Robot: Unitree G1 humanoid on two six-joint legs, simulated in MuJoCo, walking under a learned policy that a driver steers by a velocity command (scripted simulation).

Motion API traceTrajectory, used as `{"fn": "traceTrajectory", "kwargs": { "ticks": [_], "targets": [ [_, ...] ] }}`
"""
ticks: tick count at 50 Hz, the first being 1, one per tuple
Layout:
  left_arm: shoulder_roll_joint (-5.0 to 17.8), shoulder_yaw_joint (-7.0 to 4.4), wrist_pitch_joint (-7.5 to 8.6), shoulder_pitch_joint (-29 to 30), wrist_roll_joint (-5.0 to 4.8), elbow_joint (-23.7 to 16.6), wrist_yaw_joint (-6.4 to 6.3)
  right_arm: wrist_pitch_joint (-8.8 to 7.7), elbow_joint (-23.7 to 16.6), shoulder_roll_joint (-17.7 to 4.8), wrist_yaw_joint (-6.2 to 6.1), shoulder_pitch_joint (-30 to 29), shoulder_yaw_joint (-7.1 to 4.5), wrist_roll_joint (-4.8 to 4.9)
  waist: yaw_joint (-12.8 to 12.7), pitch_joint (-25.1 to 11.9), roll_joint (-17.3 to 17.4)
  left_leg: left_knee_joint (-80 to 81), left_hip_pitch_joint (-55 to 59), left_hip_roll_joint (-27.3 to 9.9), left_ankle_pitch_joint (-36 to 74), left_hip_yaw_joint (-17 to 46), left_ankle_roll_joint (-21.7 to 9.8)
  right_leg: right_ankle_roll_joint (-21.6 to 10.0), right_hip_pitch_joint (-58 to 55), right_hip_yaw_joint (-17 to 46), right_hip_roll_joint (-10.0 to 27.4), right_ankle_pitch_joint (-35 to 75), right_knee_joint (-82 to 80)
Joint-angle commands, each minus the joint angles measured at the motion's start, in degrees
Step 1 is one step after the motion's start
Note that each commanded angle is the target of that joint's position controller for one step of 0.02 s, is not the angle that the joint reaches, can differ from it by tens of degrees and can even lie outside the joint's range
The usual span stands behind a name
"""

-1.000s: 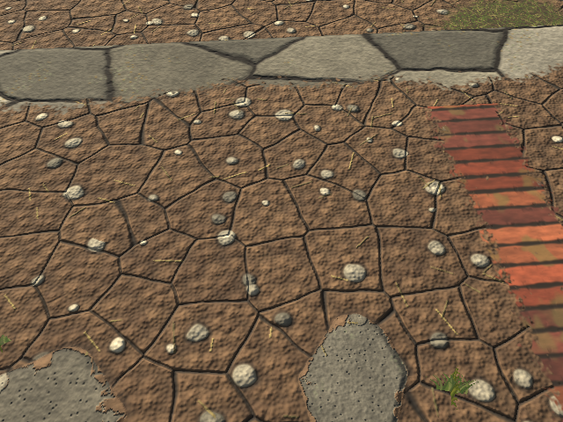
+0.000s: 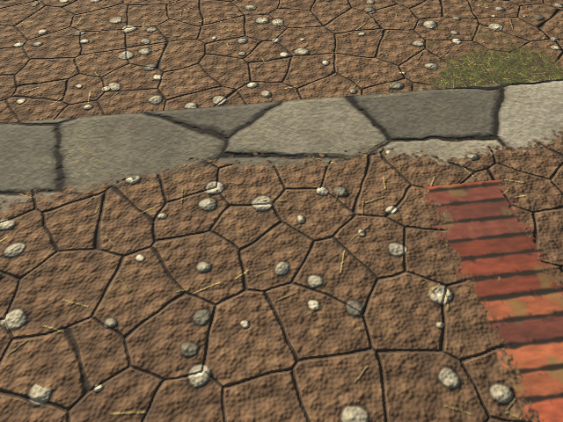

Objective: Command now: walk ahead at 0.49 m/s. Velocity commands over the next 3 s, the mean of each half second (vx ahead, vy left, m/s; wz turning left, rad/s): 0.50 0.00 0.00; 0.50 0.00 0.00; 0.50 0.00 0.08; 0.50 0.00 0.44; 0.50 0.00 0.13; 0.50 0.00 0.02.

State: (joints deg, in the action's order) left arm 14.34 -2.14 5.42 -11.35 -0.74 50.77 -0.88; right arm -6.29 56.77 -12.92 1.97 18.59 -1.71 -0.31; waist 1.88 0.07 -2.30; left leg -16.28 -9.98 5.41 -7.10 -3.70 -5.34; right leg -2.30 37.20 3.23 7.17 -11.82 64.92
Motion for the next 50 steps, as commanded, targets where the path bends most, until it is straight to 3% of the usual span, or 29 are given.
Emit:
{"fn": "traceTrajectory", "kwargs": {
  "ticks": [1, 5, 10, 12, 13, 14, 15, 16, 17, 18, 19, 20, 21, 22, 24, 28, 32, 37, 40, 41, 42, 43, 44, 45, 46, 47, 48, 49, 50],
  "targets": [
    [2.4, -0.67, -0.32, -1.9, 0.69, -2.43, -0.37, -0.94, -3.21, -7.62, -1.14, -2.27, -1.24, 0.1, -2.67, 3.04, 4.33, 11.61, -5.41, -16.28, 3.77, 12.43, -9.87, 1.57, 1.67, 0.19, 2.46, 8.77, -8.33],
    [1.64, -0.33, 0.28, 7.18, 0.21, -4.75, 0.28, -0.21, -2.25, -9.18, -1.94, 2.23, -1.5, 0.99, 0.6, 3.07, 4.51, 10.63, -0.7, -15.28, 4.67, 9.49, -7.25, 2.04, -0.03, -1.95, -0.09, 17.38, -24.37],
    [2.36, -0.11, 0.81, 14.37, -0.57, -7.56, 1.99, 0.94, -0.3, -9.7, -2.05, 6.5, -1.79, 1.47, 2.82, 4.65, 5.42, 6.62, 8.15, -18.62, 3.23, 10.31, -6.44, 1.03, 0.02, -2.5, -1.79, 12.89, -32.94],
    [3.54, -0.46, 1.34, 13.36, -0.59, -7.98, 2.61, 1.53, -0.16, -10.39, -2.2, 6.07, -2.14, 1.52, 1.44, 4.01, 6.14, 3.61, 10.74, -20.06, 5.7, 11.09, -5.57, -0.59, -2.84, -2.9, -2.65, 8.38, -35.33],
    [4.5, -0.95, 1.57, 10.59, -0.54, -7.46, 2.72, 1.84, -0.36, -10.83, -2.23, 5.05, -2.26, 1.51, -0.45, 2.61, 6.77, 0.51, 10.94, -19.92, 11.37, 10.73, -4.9, -1.5, -7.34, -3.99, -3.87, 6.7, -36.47],
    [6.28, -2.03, 1.71, 4.22, -0.41, -5.61, 2.6, 2.14, -0.72, -10.46, -2.23, 3.82, -2.06, 1.33, -3.96, -0.97, 6.55, -6.96, 10.11, -17.66, 20.89, 8.71, -3.66, -2.82, -16.01, -5.54, -5.8, 6.08, -37.79],
    [9.92, -3.65, 1.85, -6.99, -0.23, -2.49, 2.18, 2.2, -1.61, -8.46, -2.21, 3.19, -1.25, 0.63, -8.36, -8.37, 4.46, -20.9, 3.68, -14.13, 22.41, 5.63, -1.8, -5.41, -31.61, -2.49, -3.21, 7.51, -36.6],
    [16.68, -5.23, 1.56, -15.91, 0.93, -1.09, 1.89, 1.23, -3.3, -3.07, -1.91, 7.44, 0.51, -0.07, -8.59, -17.62, -7.84, -44.19, -17.48, -6.29, 3.33, 1.04, 2.25, -12.97, -54.52, 19.5, 11.6, 5.47, -37.88],
    [14.23, -4.57, 1.28, -17.79, 0.72, -0.24, 2.24, -0.32, -2.41, -1.85, -1.54, 9.56, 1.05, 1.11, -8.1, -22.65, -14.88, -56.08, -30.21, -1.8, -24.34, 7.38, 2.94, -17.86, -61.34, 39.38, 17.06, -1.51, -47.14],
    [9.86, -3.19, 1.43, -13.36, 0.36, -1.03, 2.32, -1.29, -3.24, -8.4, -1.32, 4.97, -0.57, 2.48, -7.68, -14.77, -9.06, -61.01, -35.57, -5.84, -21.93, 10.64, 1.67, -14.72, -54.94, 33.38, 15.02, -3.53, -47.93],
    [7.38, -2.38, 1.32, -7.91, 0.29, -2.4, 2.28, -1.56, -4.58, -9.46, -1.36, 0.42, -0.88, 2.86, -6.19, -9.23, -5.32, -59.82, -35.41, -9.04, -16.3, 9.1, 0.95, -12.38, -46.69, 24.16, 12.7, 0.02, -48.65],
    [5.73, -1.75, 1.25, -3.54, 0.49, -3.09, 2.57, -1.25, -4.87, -8.63, -1.71, -1.74, -1.02, 2.19, -4.34, -5.25, -1.21, -56.15, -32.82, -11.28, -11.74, 7.91, 1.29, -11.21, -38.55, 17.88, 9.99, 4.74, -50.86],
    [4.12, -1.27, 1.37, -1.46, 0.75, -3.27, 2.81, -0.46, -4.84, -8.1, -2.04, -1.92, -1.47, 1.43, -2.58, -3.08, -1.27, -52.28, -29.69, -13.01, -8.75, 7.99, 1.52, -10.0, -33.34, 13.27, 7.45, 7.45, -52.9],
    [3.64, -1.13, 1.41, -1.22, 1.03, -2.75, 3.02, 0.39, -4.58, -6.65, -2.07, -0.71, -1.41, 1.29, -1.35, -2.35, -2.36, -50.54, -26.72, -13.52, -6.95, 7.76, 1.87, -9.71, -30.14, 10.73, 6.21, 8.94, -54.57],
    [4.62, -1.45, 1.73, -3.42, 0.99, -1.22, 2.94, 1.46, -4.43, -4.96, -2.2, 0.13, -1.37, 1.11, -0.42, -1.28, -1.89, -48.27, -26.14, -13.58, -4.68, 6.91, 2.69, -10.63, -28.01, 7.19, 5.23, 14.82, -56.23],
    [6.39, -1.88, 1.26, -7.36, 0.94, 0.78, 1.64, 1.7, -7.44, -4.88, -2.29, -8.11, -1.7, 0.54, -1.75, 1.1, -0.67, -36.76, -32.55, -13.75, 4.78, 6.61, 4.19, -10.53, -30.39, 3.68, 5.04, 19.43, -57.67],
    [7.23, -1.91, 0.81, -10.47, 0.41, 2.14, 0.85, 1.25, -9.66, -3.75, -1.63, -16.3, -1.27, 0.85, -4.17, 2.85, -1.01, -23.5, -30.26, -11.86, 13.35, 4.71, 4.14, -8.94, -31.56, 0.62, 3.72, 15.7, -58.9],
    [7.69, -2.28, -0.22, -14.74, -0.11, 4.86, 0.43, 0.64, -12.51, -3.99, -0.23, -23.66, -0.92, 1.46, -6.04, 5.56, -1.11, -15.97, -31.92, -10.62, 10.59, 4.43, 2.83, -8.64, -39.98, 0.87, 6.87, 15.06, -56.37],
    [8.61, -2.81, -0.99, -13.75, -0.28, 5.22, 0.06, 0.03, -13.1, -5.28, 0.64, -22.78, -1.29, 1.54, -4.19, 4.31, -1.95, -13.48, -27.4, -9.2, 4.61, 3.39, 0.85, -7.47, -43.27, 0.89, 8.37, 22.18, -52.04],
    [9.2, -2.97, -1.21, -12.6, -0.23, 4.98, 0.02, -0.12, -12.43, -6.46, 0.64, -19.75, -1.87, 1.5, -2.31, 2.23, -2.89, -13.07, -21.7, -7.5, 2.99, 1.96, 0.01, -6.85, -43.12, 0.31, 7.94, 30.65, -48.64],
    [9.07, -2.88, -1.54, -11.29, -0.12, 4.69, 0.03, -0.16, -10.46, -8.17, 0.43, -13.14, -2.95, 1.39, 1.35, -1.71, -3.03, -12.22, -12.16, -5.33, 3.01, 0.12, -1.23, -5.76, -41.72, -1.45, 5.92, 39.67, -41.04],
    [7.66, -2.27, -1.68, -10.73, 0.33, 4.01, 0.06, -0.1, -7.27, -11.27, -0.02, -2.57, -4.44, 1.26, 5.63, -8.32, -1.62, -13.47, 3.47, -6.77, 4.66, 2.0, -3.3, -3.94, -34.79, -3.65, 2.68, 38.47, -28.38],
    [3.0, -0.77, -0.99, -15.52, 0.98, 2.82, 0.48, 0.12, -5.67, -16.85, -0.54, 6.62, -5.81, -0.04, 5.47, -17.89, 9.0, -13.35, 26.9, -21.54, 1.64, 23.19, -10.53, -0.4, -13.87, -6.31, -4.24, 17.12, -5.66],
    [-0.27, 0.37, 0.53, -17.92, 0.31, 3.75, 0.97, 0.46, -5.06, -15.49, -0.37, 7.96, -5.21, 0.58, 4.44, -24.1, 18.53, -3.06, 35.1, -28.99, -5.74, 45.61, -15.83, 1.05, -0.42, -0.31, -11.21, -19.74, 8.48],
    [5.74, -1.18, 1.73, -13.29, -1.23, 2.84, 1.24, 0.35, -5.46, -11.69, -0.32, 4.4, -3.98, 1.1, 4.75, -17.34, 13.76, -1.24, 29.65, -26.84, -9.64, 41.45, -12.77, -0.32, 5.46, 4.35, -7.38, -18.98, 13.84],
    [7.44, -1.54, 2.27, -8.04, -2.05, 1.05, 1.2, 0.34, -6.73, -9.43, -0.49, -0.7, -3.32, 1.05, 3.44, -10.31, 10.35, -0.3, 20.82, -24.98, -7.28, 32.54, -10.4, -1.23, 6.79, 2.37, -4.24, -14.08, 12.96],
    [7.01, -1.71, 2.14, -5.45, -1.45, 0.55, 0.77, 0.19, -7.37, -7.86, -0.28, -5.19, -2.75, 0.59, 1.34, -5.56, 5.4, 1.83, 11.32, -22.7, -2.42, 26.06, -9.11, -1.15, 4.3, 0.99, -1.47, -8.87, 9.05],
    [6.62, -2.25, 1.44, -5.33, -0.59, 0.6, 0.32, -0.13, -7.59, -6.1, -0.09, -7.49, -2.25, 0.09, -0.7, -3.55, 5.44, 3.6, 5.23, -20.48, 0.84, 21.72, -8.01, -1.15, 0.72, 1.15, 0.46, -5.95, 5.24],
    [5.2, -2.24, 0.53, -6.88, -0.36, 0.98, 0.22, -0.21, -7.23, -5.29, 0.12, -8.15, -1.99, -0.23, -2.23, -2.73, 6.43, 5.44, 1.46, -19.04, 1.72, 19.01, -7.65, -1.06, -2.54, 1.26, 1.26, -4.26, 3.38]
  ]
}}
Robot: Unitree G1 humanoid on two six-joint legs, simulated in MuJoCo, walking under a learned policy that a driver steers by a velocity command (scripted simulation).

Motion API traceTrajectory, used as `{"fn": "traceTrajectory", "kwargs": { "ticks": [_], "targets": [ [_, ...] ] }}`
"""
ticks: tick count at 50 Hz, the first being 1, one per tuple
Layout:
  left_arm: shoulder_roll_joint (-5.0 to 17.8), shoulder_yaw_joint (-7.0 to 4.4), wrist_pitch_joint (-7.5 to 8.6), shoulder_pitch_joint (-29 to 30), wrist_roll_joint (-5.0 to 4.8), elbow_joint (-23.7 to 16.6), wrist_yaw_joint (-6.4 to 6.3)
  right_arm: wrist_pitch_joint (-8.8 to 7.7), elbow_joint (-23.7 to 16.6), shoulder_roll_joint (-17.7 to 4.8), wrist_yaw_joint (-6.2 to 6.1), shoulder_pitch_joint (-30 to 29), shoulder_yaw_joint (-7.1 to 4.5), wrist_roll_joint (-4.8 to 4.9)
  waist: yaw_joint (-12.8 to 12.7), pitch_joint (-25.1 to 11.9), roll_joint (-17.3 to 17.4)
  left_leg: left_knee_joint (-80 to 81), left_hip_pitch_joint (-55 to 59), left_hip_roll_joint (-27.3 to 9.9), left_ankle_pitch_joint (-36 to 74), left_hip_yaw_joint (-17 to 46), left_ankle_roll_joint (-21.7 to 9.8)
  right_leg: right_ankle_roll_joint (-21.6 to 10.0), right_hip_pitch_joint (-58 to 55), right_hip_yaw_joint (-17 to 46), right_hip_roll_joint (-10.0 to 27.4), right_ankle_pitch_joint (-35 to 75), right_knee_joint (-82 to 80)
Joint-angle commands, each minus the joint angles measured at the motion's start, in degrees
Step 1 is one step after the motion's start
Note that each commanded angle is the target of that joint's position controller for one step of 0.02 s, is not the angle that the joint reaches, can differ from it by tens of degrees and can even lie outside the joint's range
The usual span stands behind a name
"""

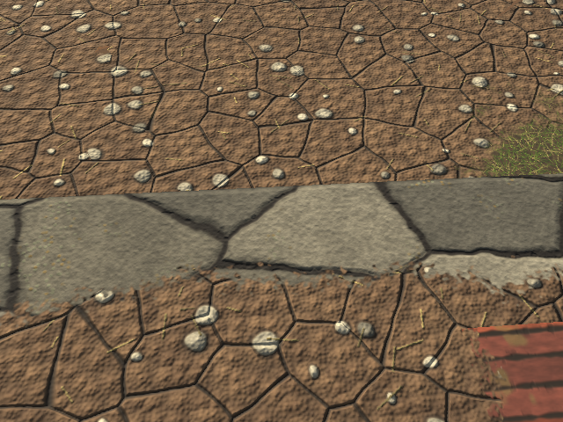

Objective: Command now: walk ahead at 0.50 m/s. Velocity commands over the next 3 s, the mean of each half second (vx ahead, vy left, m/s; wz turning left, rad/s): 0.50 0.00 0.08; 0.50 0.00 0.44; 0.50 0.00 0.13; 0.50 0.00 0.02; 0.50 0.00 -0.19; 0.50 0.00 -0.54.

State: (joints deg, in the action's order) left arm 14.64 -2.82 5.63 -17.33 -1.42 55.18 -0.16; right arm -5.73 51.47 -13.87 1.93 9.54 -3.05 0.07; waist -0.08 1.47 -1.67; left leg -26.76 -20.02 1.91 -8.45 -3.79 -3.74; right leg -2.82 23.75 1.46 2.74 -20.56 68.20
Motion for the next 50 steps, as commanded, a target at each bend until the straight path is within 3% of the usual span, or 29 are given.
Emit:
{"fn": "traceTrajectory", "kwargs": {
  "ticks": [1, 2, 5, 11, 16, 18, 19, 20, 21, 22, 23, 24, 25, 26, 27, 29, 33, 38, 42, 44, 46, 47, 48, 49, 50],
  "targets": [
    [3.44, -1.45, -0.41, -2.05, 0.39, -3.12, -0.58, -0.89, -1.36, -4.51, 0.21, 1.54, -0.74, -0.55, -0.89, -3.68, 6.15, 17.35, 9.49, -14.94, 4.14, 17.39, -9.6, -0.3, 9.45, 2.69, 5.93, 5.29, -1.44],
    [2.77, -1.44, -0.91, -2.11, 0.47, -3.17, -0.68, -1.04, -0.69, -5.25, 0.06, 2.58, -0.91, -0.42, -1.24, -2.84, 5.92, 18.44, 8.25, -14.66, 5.89, 15.75, -10.12, 0.12, 9.63, 2.26, 6.16, 6.26, -2.94],
    [3.53, -1.86, -1.36, 3.88, 1.07, -5.35, -0.94, -0.99, 0.68, -7.49, -1.04, 5.55, -1.41, -0.38, -0.46, -0.36, 4.37, 20.26, 9.56, -14.63, 9.65, 13.0, -10.43, 1.75, 15.67, 2.0, 6.67, 13.72, -10.95],
    [1.77, -1.17, -0.68, 15.48, 0.82, -8.53, 0.14, -0.14, 2.77, -8.18, -2.17, 11.03, -1.3, 0.42, 3.05, 1.66, 4.71, 20.68, 13.62, -12.51, 9.6, 7.78, -7.67, 2.27, 15.37, -0.66, 4.03, 27.25, -29.74],
    [2.13, -0.64, 0.03, 22.96, 0.27, -11.63, 1.75, 1.07, 5.31, -8.64, -2.38, 15.58, -1.66, 0.88, 5.13, 4.04, 4.83, 16.73, 22.07, -15.92, 10.64, 8.96, -7.57, 1.17, 16.81, -0.89, 2.55, 22.51, -36.94],
    [3.33, -0.97, 0.64, 22.0, 0.2, -12.13, 2.27, 1.6, 5.51, -9.27, -2.63, 15.1, -1.99, 1.14, 3.41, 3.45, 5.68, 13.63, 23.65, -17.09, 14.19, 10.65, -6.87, 0.11, 13.33, -0.71, 1.52, 18.48, -39.4],
    [4.46, -1.42, 0.93, 19.41, 0.22, -11.61, 2.3, 1.82, 5.25, -9.93, -2.69, 14.08, -2.22, 1.22, 1.71, 2.02, 6.52, 11.18, 23.36, -17.02, 18.82, 11.09, -6.38, -0.45, 8.55, -1.42, 0.32, 16.76, -40.21],
    [6.09, -2.32, 1.19, 13.8, 0.36, -10.1, 2.1, 2.02, 4.72, -10.22, -2.7, 12.25, -2.27, 1.29, -1.7, -1.14, 6.79, 5.44, 21.96, -15.38, 27.07, 10.14, -5.39, -1.43, -0.16, -2.88, -1.5, 16.7, -41.75],
    [9.27, -3.85, 1.34, 3.64, 0.67, -7.13, 1.58, 2.04, 4.01, -8.66, -2.6, 11.33, -1.68, 0.94, -6.0, -7.86, 5.69, -5.85, 16.37, -11.85, 28.67, 8.04, -3.63, -3.25, -15.48, -2.15, -0.69, 18.33, -40.58],
    [14.24, -5.03, 1.21, -7.24, 1.62, -5.54, 0.81, 1.85, 2.16, -5.77, -2.52, 11.63, -0.53, -0.34, -8.96, -17.93, -2.31, -25.28, 3.44, -6.8, 9.93, 4.79, -1.22, -6.82, -34.03, 11.3, 11.88, 18.42, -39.24],
    [15.75, -5.08, 0.88, -8.35, 1.9, -4.51, 1.25, 0.7, 2.51, 1.32, -2.17, 19.39, 1.18, 1.05, -4.77, -24.91, -17.78, -41.82, -16.17, 1.53, -24.74, 6.73, 1.24, -14.29, -48.82, 36.0, 23.0, 8.38, -47.17],
    [9.49, -3.54, 0.93, -6.54, 1.64, -5.34, 1.18, 0.02, 3.24, -6.16, -2.22, 15.72, -0.59, 2.51, -6.41, -20.36, -10.13, -48.12, -20.92, -1.84, -24.18, 12.65, 0.75, -11.86, -44.17, 34.91, 20.84, 3.32, -49.81],
    [6.95, -2.7, 1.06, -1.72, 1.39, -6.18, 0.95, -0.21, 1.67, -8.33, -2.3, 10.9, -1.36, 3.12, -5.59, -12.5, -7.35, -48.54, -23.39, -4.47, -18.62, 11.25, 0.13, -9.11, -36.32, 25.53, 19.27, 5.48, -50.83],
    [5.64, -2.16, 1.16, 2.6, 1.49, -6.7, 1.03, 0.03, 1.45, -7.47, -2.7, 8.8, -1.45, 2.81, -3.67, -8.59, -2.83, -46.63, -20.74, -7.14, -13.57, 10.25, 0.35, -7.87, -28.13, 19.25, 17.16, 9.9, -52.83],
    [4.18, -1.84, 1.26, 5.21, 1.66, -6.63, 1.17, 0.58, 1.44, -6.62, -2.93, 7.98, -1.89, 2.1, -2.19, -5.27, -2.38, -43.8, -18.59, -8.66, -10.42, 10.13, 0.46, -7.09, -22.1, 13.9, 15.07, 12.4, -55.1],
    [3.04, -1.7, 1.51, 6.59, 2.3, -5.84, 1.13, 2.15, 1.61, -3.91, -2.66, 10.07, -2.04, 2.24, 0.22, -3.49, -4.22, -41.46, -14.01, -10.27, -7.32, 10.05, 0.43, -6.68, -16.34, 7.35, 13.04, 14.91, -58.39],
    [5.39, -2.56, 1.73, 5.23, 2.51, -4.31, 0.04, 3.9, -0.87, -3.09, -2.66, 6.18, -2.47, 1.72, 0.88, 0.01, -1.9, -36.42, -19.51, -10.69, -0.61, 10.66, 1.36, -7.59, -15.23, -0.41, 13.25, 21.09, -61.05],
    [7.16, -3.06, 0.96, 3.49, 2.29, -3.6, -1.12, 3.49, -3.89, -2.48, -1.12, -1.61, -2.12, 1.13, -0.89, 2.14, -1.1, -21.84, -20.56, -9.72, 10.37, 7.34, 1.92, -6.29, -18.06, -8.34, 12.27, 22.98, -61.96],
    [8.49, -3.62, -0.16, -0.42, 1.41, -2.41, -1.5, 3.45, -7.48, -1.84, 0.35, -9.23, -1.38, 1.1, -3.56, 4.66, -0.24, -14.46, -22.32, -9.01, 9.27, 3.51, 0.77, -5.82, -24.64, -11.75, 14.15, 24.66, -60.26],
    [9.09, -3.91, -0.87, -1.64, 0.75, -1.78, -1.35, 3.54, -9.02, -1.97, 0.95, -10.93, -1.29, 1.18, -3.58, 4.96, -0.65, -12.21, -21.45, -8.06, 4.86, 1.96, -0.4, -5.37, -27.76, -12.68, 15.22, 28.7, -57.76],
    [10.41, -4.23, -1.34, -1.12, 0.21, -1.51, -1.17, 3.59, -9.7, -3.12, 1.22, -9.62, -1.79, 1.12, -1.51, 3.16, -2.27, -10.77, -15.4, -5.06, -1.03, -0.67, -2.33, -4.78, -29.05, -13.64, 15.7, 43.57, -52.69],
    [11.26, -4.38, -1.59, -0.36, -0.02, -1.46, -1.14, 3.64, -9.22, -4.45, 1.19, -6.41, -2.49, 1.08, 0.84, 0.71, -3.54, -10.36, -9.85, -2.8, -3.47, -2.17, -3.49, -4.28, -29.29, -14.13, 15.53, 52.85, -47.57],
    [11.48, -4.25, -1.96, 1.14, -0.21, -1.44, -1.08, 3.55, -7.07, -6.57, 1.08, 1.52, -3.83, 1.18, 5.72, -3.38, -3.15, -6.62, 0.77, -0.05, -0.99, -3.46, -5.1, -3.03, -27.55, -15.54, 13.83, 57.63, -37.9],
    [10.42, -3.67, -1.94, 0.76, 0.13, -1.51, -1.1, 3.63, -3.88, -10.56, 0.3, 11.11, -5.86, 1.31, 9.69, -8.51, -1.17, -4.95, 16.95, 0.71, 2.58, -1.29, -6.87, -0.99, -18.88, -16.46, 11.25, 51.54, -25.04],
    [4.82, -1.93, -1.16, -2.62, 1.91, -3.49, -0.55, 3.68, -2.17, -17.63, -0.8, 17.07, -7.45, 1.15, 7.8, -14.06, 12.3, -3.75, 37.31, -14.19, 0.82, 23.38, -13.91, 2.49, 4.16, -16.21, 4.52, 15.2, -2.29]
  ]
}}
Over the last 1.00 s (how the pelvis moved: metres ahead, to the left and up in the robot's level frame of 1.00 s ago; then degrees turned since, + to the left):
0.55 -0.01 -0.01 1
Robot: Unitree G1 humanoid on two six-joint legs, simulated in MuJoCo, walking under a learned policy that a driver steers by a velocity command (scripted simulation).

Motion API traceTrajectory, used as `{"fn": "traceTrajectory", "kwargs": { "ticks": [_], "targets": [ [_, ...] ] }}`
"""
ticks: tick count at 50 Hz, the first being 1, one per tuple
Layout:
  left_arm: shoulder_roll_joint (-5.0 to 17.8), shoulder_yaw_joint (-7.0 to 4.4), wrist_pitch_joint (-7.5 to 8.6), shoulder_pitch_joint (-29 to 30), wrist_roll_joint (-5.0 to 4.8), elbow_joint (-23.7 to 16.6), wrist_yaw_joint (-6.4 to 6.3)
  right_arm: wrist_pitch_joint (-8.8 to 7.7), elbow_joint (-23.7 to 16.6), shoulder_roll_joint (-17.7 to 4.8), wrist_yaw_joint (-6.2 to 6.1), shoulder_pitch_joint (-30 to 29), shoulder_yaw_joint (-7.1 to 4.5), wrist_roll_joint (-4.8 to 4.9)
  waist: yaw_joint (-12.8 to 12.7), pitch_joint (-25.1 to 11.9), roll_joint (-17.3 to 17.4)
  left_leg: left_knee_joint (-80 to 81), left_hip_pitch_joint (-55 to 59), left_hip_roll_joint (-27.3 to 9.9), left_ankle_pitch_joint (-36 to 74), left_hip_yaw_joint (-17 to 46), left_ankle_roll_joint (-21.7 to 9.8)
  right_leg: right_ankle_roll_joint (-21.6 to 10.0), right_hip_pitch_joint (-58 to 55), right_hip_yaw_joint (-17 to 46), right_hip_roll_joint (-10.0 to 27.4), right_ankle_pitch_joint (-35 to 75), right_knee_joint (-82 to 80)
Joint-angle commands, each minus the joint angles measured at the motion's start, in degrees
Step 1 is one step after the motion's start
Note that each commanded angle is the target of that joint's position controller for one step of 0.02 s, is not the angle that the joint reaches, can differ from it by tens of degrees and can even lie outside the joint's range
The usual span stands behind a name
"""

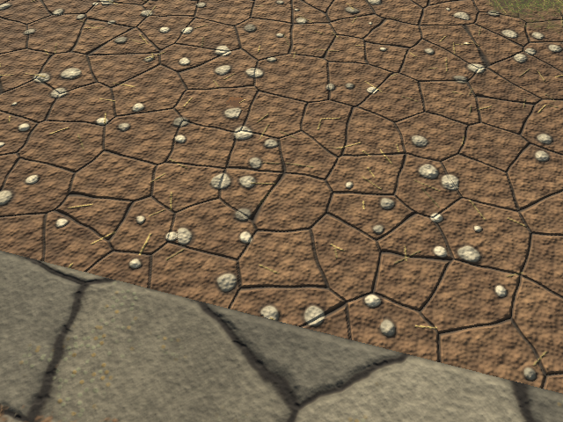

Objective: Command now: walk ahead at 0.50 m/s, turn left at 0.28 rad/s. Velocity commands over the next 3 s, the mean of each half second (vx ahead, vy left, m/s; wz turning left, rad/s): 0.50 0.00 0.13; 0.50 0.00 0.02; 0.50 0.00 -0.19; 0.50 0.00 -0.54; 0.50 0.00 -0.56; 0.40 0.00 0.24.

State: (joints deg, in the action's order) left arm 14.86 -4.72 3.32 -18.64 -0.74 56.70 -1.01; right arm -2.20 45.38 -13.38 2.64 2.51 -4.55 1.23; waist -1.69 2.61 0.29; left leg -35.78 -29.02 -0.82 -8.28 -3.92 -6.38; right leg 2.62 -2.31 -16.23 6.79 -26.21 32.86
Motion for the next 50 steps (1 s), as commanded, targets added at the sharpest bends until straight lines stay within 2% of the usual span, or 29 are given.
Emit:
{"fn": "traceTrajectory", "kwargs": {
  "ticks": [1, 2, 3, 4, 5, 6, 8, 11, 17, 22, 24, 25, 26, 27, 28, 29, 30, 31, 32, 33, 34, 35, 37, 40, 44, 48, 50],
  "targets": [
    [2.47, 1.09, 3.37, -2.84, -0.03, -5.08, 1.06, -0.5, 3.01, -17.54, -1.37, 24.08, -4.89, -0.24, 7.02, -24.1, 12.05, 17.11, 51.87, -21.34, -5.14, 49.19, -18.07, -2.05, 39.89, 14.29, -7.33, -8.36, 45.43],
    [6.78, -0.2, 4.54, 4.53, -2.75, -6.43, 1.48, -1.2, 2.86, -13.06, -0.93, 21.98, -3.46, -0.69, 8.86, -18.92, 5.84, 19.41, 48.52, -19.71, -3.74, 42.55, -14.26, -3.24, 45.31, 19.49, -4.54, -5.41, 48.22],
    [6.49, -0.11, 4.98, 7.8, -3.12, -7.39, 1.34, -1.72, 2.36, -11.04, -0.89, 17.71, -2.87, -0.62, 7.43, -12.54, 5.2, 18.9, 40.71, -17.65, 0.23, 33.05, -11.63, -4.53, 46.73, 18.68, -1.76, -0.43, 45.49],
    [6.37, -0.34, 4.85, 8.43, -1.79, -6.65, 0.75, -2.06, 1.57, -8.6, -0.81, 12.81, -2.09, -0.59, 5.15, -8.5, 1.73, 19.35, 32.09, -15.14, 5.13, 26.01, -9.55, -4.78, 44.02, 18.65, 0.98, 4.3, 41.12],
    [6.71, -0.88, 4.15, 7.51, -0.85, -5.86, 0.43, -2.37, 1.12, -6.12, -0.81, 9.78, -1.37, -1.03, 3.02, -6.69, 2.37, 20.69, 25.88, -12.99, 8.61, 21.07, -8.31, -4.86, 40.0, 19.08, 2.62, 7.21, 37.67],
    [6.15, -0.97, 3.19, 5.7, -0.67, -5.2, 0.5, -2.62, 1.11, -5.22, -0.86, 9.09, -1.08, -1.42, 1.56, -6.5, 3.46, 22.47, 22.52, -11.82, 9.11, 18.83, -7.75, -4.85, 36.52, 19.48, 3.41, 9.35, 35.99],
    [4.69, -0.89, 1.74, 4.85, -0.35, -4.74, 0.38, -3.3, 1.98, -6.27, -1.21, 10.22, -1.24, -1.23, 0.54, -5.4, 2.7, 25.15, 20.16, -11.08, 11.72, 16.06, -8.04, -4.07, 35.82, 18.97, 3.58, 11.99, 32.34],
    [4.37, -0.84, 0.98, 9.96, 0.42, -6.34, 0.06, -3.57, 3.67, -7.94, -2.33, 13.72, -1.45, -1.1, 1.59, -2.36, 2.02, 27.1, 21.33, -10.77, 15.78, 13.09, -7.73, -2.23, 41.69, 18.62, 3.24, 19.44, 23.87],
    [2.6, 0.06, 1.76, 19.81, 0.0, -8.74, 1.38, -3.08, 6.03, -8.07, -3.29, 18.04, -0.97, -0.97, 4.84, 0.93, 3.43, 28.7, 24.43, -9.18, 10.74, 8.67, -5.0, -2.41, 42.43, 16.54, 0.1, 34.12, 5.09],
    [2.56, 0.89, 2.6, 25.81, -0.41, -11.21, 3.15, -2.14, 9.01, -8.58, -3.57, 22.0, -1.22, -0.57, 6.41, 3.46, 3.5, 25.46, 33.11, -12.7, 13.5, 8.77, -4.95, -4.47, 44.58, 15.95, -1.7, 30.35, -2.15],
    [3.71, 0.7, 2.99, 24.56, -0.54, -11.45, 3.79, -1.7, 9.4, -9.3, -3.84, 21.23, -1.52, -0.42, 4.76, 2.47, 4.3, 22.64, 35.77, -14.01, 19.9, 8.78, -3.92, -6.1, 41.76, 15.61, -2.66, 26.39, -3.85],
    [4.88, 0.27, 3.08, 22.05, -0.46, -10.95, 3.86, -1.56, 9.22, -9.99, -3.91, 20.08, -1.7, -0.41, 3.14, 0.65, 5.22, 20.0, 36.21, -13.87, 28.0, 8.36, -3.21, -7.0, 37.16, 14.57, -4.13, 24.2, -4.01],
    [6.43, -0.47, 3.08, 17.65, -0.29, -9.86, 3.72, -1.36, 9.09, -10.69, -3.91, 18.94, -1.85, -0.35, 0.61, -2.5, 6.23, 15.01, 36.09, -13.1, 38.44, 7.56, -2.5, -8.1, 30.04, 12.88, -6.3, 22.68, -3.87],
    [8.66, -1.72, 2.97, 8.61, -0.08, -7.1, 3.37, -1.05, 8.92, -10.05, -3.84, 17.72, -1.48, -0.38, -3.98, -7.7, 5.4, 4.61, 33.33, -10.18, 43.59, 5.37, -0.99, -9.75, 17.75, 11.68, -7.97, 24.11, -4.69],
    [12.05, -2.7, 2.8, -1.93, 0.68, -4.79, 2.86, -1.0, 8.05, -8.47, -3.78, 18.27, -0.64, -1.05, -7.35, -15.71, 0.68, -12.1, 21.17, -7.13, 29.43, 3.7, 0.81, -13.17, -0.77, 21.51, 0.74, 24.64, -2.61],
    [15.81, -3.54, 2.65, -7.13, 0.8, -3.17, 3.0, -2.19, 8.11, -0.23, -2.9, 26.45, 1.65, -1.05, -3.52, -24.24, -14.83, -34.84, -2.38, 4.2, -9.66, 4.25, 5.09, -23.21, -21.44, 50.2, 14.85, 12.77, -8.23],
    [10.46, -1.86, 2.51, -6.47, 0.15, -3.11, 2.98, -3.68, 8.68, -4.62, -2.52, 22.99, 0.94, 0.05, -5.41, -24.74, -12.79, -42.44, -9.52, 3.93, -23.6, 12.27, 4.07, -22.19, -21.84, 58.57, 14.9, 6.45, -15.27],
    [8.23, -1.11, 2.64, -1.03, -0.17, -4.03, 2.72, -4.55, 6.6, -8.38, -2.36, 17.13, -0.06, 1.5, -4.83, -15.52, -10.41, -44.03, -14.28, 0.47, -20.34, 11.36, 3.12, -19.21, -14.5, 49.72, 13.24, 6.8, -16.12],
    [6.66, -0.5, 2.7, 3.92, 0.24, -5.35, 2.6, -4.87, 5.65, -8.68, -2.7, 13.31, 0.01, 1.58, -3.19, -10.55, -4.78, -41.28, -12.75, -2.88, -14.85, 9.57, 2.71, -17.58, -5.21, 42.45, 11.27, 11.29, -17.52],
    [5.21, 0.0, 2.86, 7.04, 0.91, -5.67, 2.75, -4.65, 5.51, -8.27, -3.1, 11.55, -0.4, 0.63, -1.37, -6.45, -2.22, -37.32, -10.39, -4.89, -11.5, 8.62, 2.84, -16.79, 3.15, 37.33, 9.36, 16.81, -19.17],
    [3.99, 0.51, 3.16, 8.2, 1.55, -5.62, 2.86, -3.92, 5.8, -7.59, -3.32, 12.9, -0.72, 0.17, 0.82, -5.63, -3.45, -34.54, -6.4, -6.63, -9.4, 9.05, 2.73, -16.03, 8.01, 33.78, 7.66, 19.9, -20.66],
    [3.63, 0.67, 3.22, 8.3, 1.57, -5.29, 3.01, -3.16, 6.2, -6.23, -3.41, 14.38, -0.65, 0.05, 1.84, -5.3, -4.26, -32.66, -4.13, -7.1, -8.66, 8.92, 2.9, -16.06, 10.63, 31.85, 6.8, 20.81, -22.18],
    [5.15, 0.42, 3.37, 7.05, 1.11, -4.49, 2.67, -2.16, 6.17, -4.49, -3.6, 14.45, -0.46, -0.13, 2.64, -3.63, -4.38, -28.11, -4.24, -8.02, -7.57, 8.01, 3.89, -16.78, 13.61, 28.57, 6.37, 22.79, -24.73],
    [7.47, -0.11, 3.15, 4.54, 0.99, -3.66, 1.52, -1.85, 4.1, -4.84, -3.72, 8.2, -0.55, -0.89, 1.53, -1.53, -3.13, -18.71, -9.53, -8.57, 0.92, 7.31, 5.91, -16.79, 12.6, 25.61, 6.19, 25.27, -26.82],
    [7.81, -0.1, 2.59, 1.61, 0.34, -2.73, 0.86, -2.34, 2.37, -3.57, -3.01, 0.84, 0.02, -0.74, -0.59, -0.37, -3.52, -4.46, -7.95, -6.47, 12.38, 5.19, 6.44, -14.2, 11.1, 20.19, 3.53, 26.72, -26.97],
    [8.24, -0.29, 1.93, -2.58, -0.18, -0.73, 0.8, -2.67, 0.52, -3.5, -1.96, -5.74, 0.62, -0.13, -2.89, 1.42, -3.72, 2.97, -7.54, -4.67, 13.16, 4.05, 6.17, -13.91, 5.81, 19.5, 5.21, 25.82, -25.19],
    [8.64, -0.56, 1.31, -3.52, -0.31, 0.05, 0.66, -3.02, -0.52, -4.15, -1.25, -7.45, 0.69, 0.04, -2.77, 2.05, -4.09, 5.21, -8.18, -4.32, 10.07, 4.46, 5.03, -13.46, 1.85, 20.11, 7.24, 27.2, -23.03]
  ]
}}
Over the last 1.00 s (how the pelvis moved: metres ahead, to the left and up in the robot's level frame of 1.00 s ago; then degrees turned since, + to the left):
0.52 0.02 -0.02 18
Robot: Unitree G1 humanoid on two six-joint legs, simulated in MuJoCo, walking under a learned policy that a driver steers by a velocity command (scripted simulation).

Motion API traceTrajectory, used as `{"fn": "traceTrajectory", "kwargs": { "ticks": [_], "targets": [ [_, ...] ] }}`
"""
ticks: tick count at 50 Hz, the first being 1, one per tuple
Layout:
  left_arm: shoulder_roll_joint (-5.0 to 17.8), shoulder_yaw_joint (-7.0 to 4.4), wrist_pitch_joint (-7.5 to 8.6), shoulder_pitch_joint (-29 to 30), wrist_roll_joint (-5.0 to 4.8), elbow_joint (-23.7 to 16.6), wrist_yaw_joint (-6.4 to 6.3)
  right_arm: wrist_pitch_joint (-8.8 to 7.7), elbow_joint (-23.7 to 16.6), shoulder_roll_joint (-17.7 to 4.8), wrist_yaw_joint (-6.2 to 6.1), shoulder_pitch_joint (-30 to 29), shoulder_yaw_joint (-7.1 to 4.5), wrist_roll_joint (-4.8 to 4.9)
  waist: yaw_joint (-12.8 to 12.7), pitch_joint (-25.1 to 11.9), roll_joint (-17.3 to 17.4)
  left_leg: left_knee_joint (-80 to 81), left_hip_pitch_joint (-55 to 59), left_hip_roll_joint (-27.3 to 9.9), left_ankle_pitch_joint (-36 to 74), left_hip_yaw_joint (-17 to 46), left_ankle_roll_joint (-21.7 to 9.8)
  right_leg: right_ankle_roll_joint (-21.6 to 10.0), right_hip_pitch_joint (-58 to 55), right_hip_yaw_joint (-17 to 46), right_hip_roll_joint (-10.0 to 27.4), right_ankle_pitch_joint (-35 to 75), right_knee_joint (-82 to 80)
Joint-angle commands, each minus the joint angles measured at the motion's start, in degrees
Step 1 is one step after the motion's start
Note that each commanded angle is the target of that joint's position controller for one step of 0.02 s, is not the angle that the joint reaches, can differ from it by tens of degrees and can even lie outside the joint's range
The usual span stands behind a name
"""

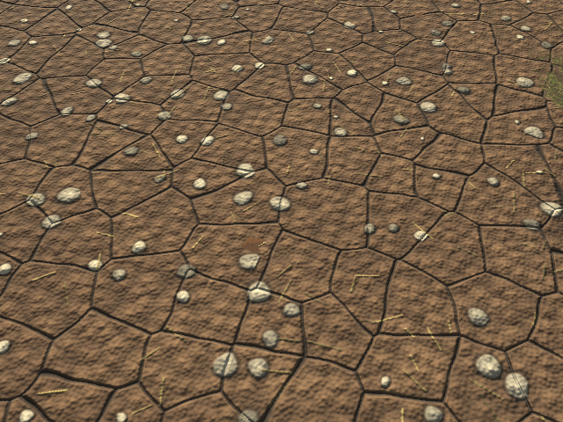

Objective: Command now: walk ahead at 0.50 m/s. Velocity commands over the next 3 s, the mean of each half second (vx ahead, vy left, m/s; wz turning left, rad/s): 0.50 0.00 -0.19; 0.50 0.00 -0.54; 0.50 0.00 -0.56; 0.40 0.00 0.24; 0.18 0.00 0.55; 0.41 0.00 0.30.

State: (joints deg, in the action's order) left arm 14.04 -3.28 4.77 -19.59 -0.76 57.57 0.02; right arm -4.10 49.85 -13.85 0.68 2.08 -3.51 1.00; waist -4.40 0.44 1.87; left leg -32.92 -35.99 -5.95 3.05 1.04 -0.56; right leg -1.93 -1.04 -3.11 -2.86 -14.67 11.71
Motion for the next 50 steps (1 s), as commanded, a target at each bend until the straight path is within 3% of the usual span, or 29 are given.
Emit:
{"fn": "traceTrajectory", "kwargs": {
  "ticks": [1, 3, 4, 5, 6, 7, 8, 9, 10, 12, 14, 16, 19, 22, 27, 30, 32, 33, 34, 35, 36, 37, 38, 39, 40, 42, 45, 47, 50],
  "targets": [
    [9.88, -2.22, -0.43, -2.39, -0.38, -0.68, -0.5, -1.34, -5.25, -4.31, 1.04, -6.83, -0.46, 0.31, 0.63, 4.05, -6.07, 3.18, -0.45, 1.11, -3.42, -0.5, -1.57, -8.47, -0.97, 7.37, 17.84, 17.49, -0.55],
    [10.82, -2.55, -0.98, -0.49, -0.47, -1.04, -0.69, -1.71, -4.32, -6.47, 1.3, -2.2, -1.29, 0.3, 3.99, 1.33, -7.25, 4.66, 7.1, 3.15, -7.11, -2.11, -3.32, -7.11, -2.32, 6.86, 18.04, 28.45, 4.86],
    [10.27, -2.33, -1.29, 0.75, -0.53, -1.38, -0.75, -1.78, -2.04, -8.3, 1.14, 4.98, -2.41, 0.04, 7.81, -2.88, -6.8, 5.81, 16.9, 5.06, -6.95, -3.81, -4.67, -5.81, -1.07, 4.75, 15.69, 36.8, 13.05],
    [8.3, -1.51, -1.41, 0.73, -0.03, -2.18, -0.79, -1.78, 1.03, -11.73, 0.67, 15.59, -3.85, -0.43, 11.66, -10.25, -4.23, 3.89, 32.93, 1.87, -5.97, -0.29, -7.15, -3.94, 6.41, 2.23, 12.45, 33.44, 26.7],
    [2.65, 0.23, -0.51, -4.97, 0.6, -3.2, -0.34, -1.43, 2.56, -17.54, 0.35, 23.11, -5.24, -1.25, 10.56, -18.77, 8.16, 5.59, 55.86, -12.61, -13.01, 23.53, -15.51, 0.33, 29.54, -0.93, 3.75, 12.45, 49.71],
    [2.65, 0.5, 0.88, -4.33, 0.22, -2.74, -0.06, -1.26, 2.88, -14.34, 0.57, 24.09, -4.09, -0.52, 10.96, -22.41, 13.39, 14.86, 59.38, -16.78, -19.66, 40.36, -18.09, 0.55, 39.46, 6.47, -0.12, -18.0, 59.97],
    [7.8, -0.87, 1.89, 0.27, -1.4, -3.99, 0.33, -1.46, 2.32, -11.0, 0.59, 19.82, -2.88, -0.18, 10.63, -15.27, 9.62, 15.76, 53.72, -14.94, -23.59, 34.3, -15.33, -0.83, 45.12, 9.36, 3.62, -16.24, 64.79],
    [8.34, -0.92, 2.18, 3.95, -2.18, -4.97, 0.28, -1.52, 0.86, -8.9, 0.43, 14.79, -2.21, -0.49, 9.38, -9.47, 5.87, 16.81, 45.37, -13.42, -21.36, 25.95, -13.27, -1.79, 45.52, 8.0, 6.73, -11.17, 63.87],
    [8.0, -1.16, 1.88, 5.73, -1.68, -5.04, -0.06, -1.7, 0.38, -6.98, 0.59, 10.76, -1.59, -1.07, 7.69, -5.08, 2.19, 19.23, 36.8, -11.35, -17.94, 19.81, -12.13, -1.83, 43.23, 7.27, 9.02, -6.44, 60.21],
    [6.29, -1.62, -0.03, 3.4, -1.22, -4.12, -0.44, -2.39, 0.61, -4.57, 0.76, 7.7, -0.88, -1.81, 4.38, -2.43, 4.04, 22.87, 27.93, -8.61, -13.15, 12.32, -10.39, -1.71, 36.54, 8.56, 11.38, -1.61, 55.26],
    [4.37, -1.53, -1.32, 2.62, -1.24, -3.97, -0.52, -2.84, 1.61, -5.77, 0.42, 8.79, -1.18, -1.96, 3.47, -1.09, 3.21, 25.13, 25.64, -8.27, -8.93, 7.44, -10.79, -1.04, 36.55, 9.01, 11.28, 1.33, 53.27],
    [4.67, -1.85, -1.82, 5.32, -1.04, -5.12, -0.66, -3.06, 2.52, -7.16, -0.31, 10.32, -1.58, -2.29, 3.81, 0.6, 1.85, 26.52, 26.1, -8.56, -6.05, 4.27, -11.02, -0.17, 40.37, 10.63, 10.95, 6.48, 49.11],
    [4.41, -2.11, -1.51, 8.6, -0.53, -6.35, -0.12, -2.94, 2.98, -7.13, -1.2, 11.36, -1.4, -2.2, 4.46, 1.51, 1.51, 26.76, 28.39, -7.08, -1.35, -1.98, -9.24, 0.35, 42.53, 10.33, 9.44, 16.11, 40.45],
    [2.97, -1.43, -1.24, 14.26, -0.22, -8.48, 0.94, -2.75, 3.28, -7.72, -1.87, 12.67, -1.28, -1.88, 6.34, 3.02, 1.0, 27.67, 29.06, -6.26, -0.28, -6.97, -7.8, 0.27, 40.26, 5.86, 8.79, 22.29, 31.6],
    [1.88, -0.46, -1.35, 21.75, -0.26, -13.29, 2.74, -0.79, 5.15, -9.02, -2.26, 17.88, -1.79, -1.01, 8.86, 5.6, -0.11, 23.07, 41.54, -9.99, 8.4, -10.04, -7.5, -1.38, 45.18, 2.1, 7.84, 16.53, 24.73],
    [3.78, -1.22, -1.47, 20.2, -0.43, -15.26, 3.87, 0.6, 4.09, -11.19, -2.8, 15.98, -2.46, -0.51, 6.03, 2.69, 2.6, 14.32, 44.52, -10.91, 32.39, -12.48, -6.09, -3.95, 38.26, -2.79, 4.01, 7.68, 23.97],
    [7.77, -3.32, -1.71, 9.61, -0.74, -13.73, 3.85, 1.51, 3.17, -12.64, -3.29, 14.34, -2.81, -0.4, -0.26, -3.78, 4.31, -1.25, 42.38, -9.77, 45.4, -13.69, -4.45, -6.87, 23.31, -4.88, -0.35, 4.77, 22.8],
    [11.65, -5.31, -1.88, 0.18, -0.75, -11.65, 2.96, 1.37, 2.39, -12.57, -3.36, 13.37, -2.64, -0.29, -5.18, -8.64, 2.0, -15.42, 33.27, -7.27, 36.42, -14.33, -2.22, -9.51, 7.22, -0.62, 0.02, 8.39, 18.41],
    [17.76, -6.8, -2.3, -4.55, -0.78, -10.68, 1.66, 0.09, 0.13, -6.16, -2.48, 17.46, -0.8, -2.22, -2.26, -14.75, -11.36, -36.87, 9.48, 0.48, -6.0, -13.34, 1.16, -17.38, -14.59, 24.19, 14.3, 7.72, 18.38],
    [17.47, -5.96, -1.68, -4.46, -0.5, -11.88, 1.77, -2.73, -1.71, -4.09, -1.31, 17.06, 0.45, -1.15, -0.57, -22.19, -13.41, -49.16, -4.74, 9.68, -37.31, -0.48, 1.82, -25.19, -24.34, 51.39, 23.22, 2.11, 7.81],
    [13.1, -4.73, -1.36, -4.32, 0.12, -11.86, 1.67, -4.65, -3.37, -8.27, -0.44, 9.54, -0.75, 1.17, -3.3, -17.66, -8.42, -50.27, -11.05, 5.82, -33.58, 4.94, 0.11, -21.18, -22.28, 44.36, 20.96, 2.87, 5.73],
    [10.52, -4.08, -0.9, -0.83, -0.11, -12.27, 1.56, -5.46, -4.21, -8.38, -0.26, 7.12, -0.66, 1.7, -1.73, -10.97, -5.7, -45.88, -11.81, 3.07, -28.27, 4.19, -1.06, -18.63, -14.13, 35.48, 18.67, 6.15, 5.65],
    [8.73, -3.49, -0.68, 3.72, -0.27, -13.39, 1.63, -5.47, -3.55, -8.21, -0.71, 6.98, -0.93, 0.45, 1.26, -6.66, -1.21, -40.31, -8.22, 0.8, -25.03, 3.75, -0.83, -16.75, -4.47, 29.26, 16.1, 11.0, 4.93],
    [7.1, -2.92, -0.59, 6.77, 0.0, -14.48, 1.48, -4.77, -3.29, -8.95, -1.06, 7.67, -1.58, -0.59, 3.47, -4.46, -1.23, -36.11, -3.65, -0.64, -23.09, 3.6, -0.17, -15.9, 2.8, 25.22, 14.35, 15.36, 3.68],
    [6.68, -2.64, -0.62, 7.96, 0.33, -15.23, 1.23, -3.81, -3.4, -8.83, -1.07, 8.67, -1.82, -0.89, 5.02, -3.79, -1.99, -33.98, -0.28, -1.26, -22.12, 3.67, 0.56, -15.75, 7.33, 23.68, 13.17, 16.81, 2.32],
    [8.51, -3.0, -0.5, 7.63, 0.16, -15.65, 0.59, -2.52, -4.15, -7.31, -1.29, 8.78, -1.7, -1.51, 6.0, -2.7, -2.85, -28.18, 1.56, -1.17, -20.32, 2.4, 2.54, -15.95, 12.64, 20.89, 12.07, 20.41, 0.93],
    [10.82, -3.67, -0.67, 5.1, -0.15, -15.63, -0.53, -2.03, -6.58, -5.75, -1.49, 2.3, -1.02, -1.94, 4.21, -0.86, -4.13, -14.69, 2.27, 0.8, -9.7, 1.09, 4.45, -13.93, 16.61, 16.78, 9.14, 20.23, 0.65],
    [10.85, -3.75, -1.09, 3.49, -0.42, -15.51, -0.81, -2.28, -7.76, -4.72, -1.09, -1.85, -0.47, -1.66, 2.29, -0.58, -5.64, -5.12, 5.39, 3.06, -1.72, 0.65, 4.41, -11.85, 17.83, 15.29, 7.14, 16.14, 1.57],
    [10.75, -3.77, -1.49, 0.62, -0.67, -14.72, -0.79, -2.68, -9.62, -5.79, -0.44, -5.82, -0.5, -0.6, 0.39, -0.59, -7.06, 1.47, 7.98, 4.96, 2.4, 1.36, 4.04, -10.53, 15.99, 18.48, 8.38, 10.8, 3.35]
  ]
}}
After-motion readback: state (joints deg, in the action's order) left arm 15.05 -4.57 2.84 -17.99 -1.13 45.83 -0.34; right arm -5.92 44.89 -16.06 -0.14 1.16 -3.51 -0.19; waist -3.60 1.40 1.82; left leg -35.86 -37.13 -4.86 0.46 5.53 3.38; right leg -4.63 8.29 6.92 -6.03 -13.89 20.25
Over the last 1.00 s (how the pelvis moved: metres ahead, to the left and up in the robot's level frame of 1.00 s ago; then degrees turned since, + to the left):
0.56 -0.01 0.03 3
